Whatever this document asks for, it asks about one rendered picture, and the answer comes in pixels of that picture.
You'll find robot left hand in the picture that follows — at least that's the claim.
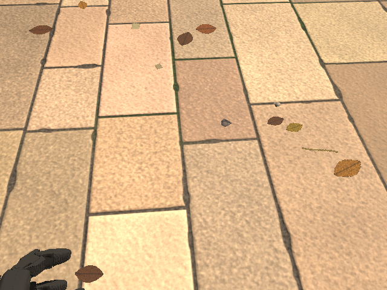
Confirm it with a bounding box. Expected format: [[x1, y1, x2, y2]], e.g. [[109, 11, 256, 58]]
[[0, 248, 85, 290]]

